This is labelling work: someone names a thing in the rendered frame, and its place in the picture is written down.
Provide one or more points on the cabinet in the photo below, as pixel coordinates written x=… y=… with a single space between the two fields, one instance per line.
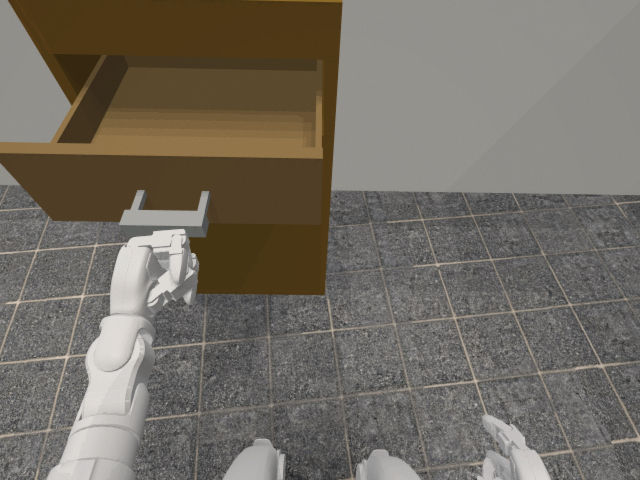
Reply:
x=72 y=35

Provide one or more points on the handle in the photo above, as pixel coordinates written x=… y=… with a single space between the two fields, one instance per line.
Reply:
x=138 y=222

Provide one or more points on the right robot shin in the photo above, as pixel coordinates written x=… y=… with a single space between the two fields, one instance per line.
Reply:
x=379 y=453

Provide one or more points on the left robot shin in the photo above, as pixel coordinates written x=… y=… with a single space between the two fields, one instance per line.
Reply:
x=262 y=442

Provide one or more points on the drawer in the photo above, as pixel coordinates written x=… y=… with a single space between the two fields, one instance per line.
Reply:
x=248 y=130

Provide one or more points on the robot left hand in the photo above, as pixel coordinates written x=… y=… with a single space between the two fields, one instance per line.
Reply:
x=137 y=271

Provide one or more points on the robot shin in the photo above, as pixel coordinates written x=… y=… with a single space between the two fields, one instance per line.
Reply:
x=379 y=453
x=262 y=442

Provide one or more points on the robot right hand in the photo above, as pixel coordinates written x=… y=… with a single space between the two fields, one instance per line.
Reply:
x=524 y=464

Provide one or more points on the robot left forearm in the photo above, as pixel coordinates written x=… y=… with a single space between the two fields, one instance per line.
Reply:
x=108 y=428

